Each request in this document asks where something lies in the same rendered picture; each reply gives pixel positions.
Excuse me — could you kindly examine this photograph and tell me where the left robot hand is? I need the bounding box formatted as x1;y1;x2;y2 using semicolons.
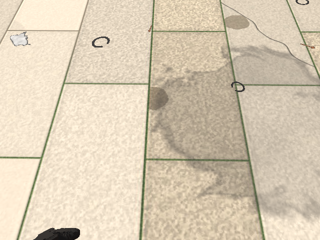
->
33;228;80;240

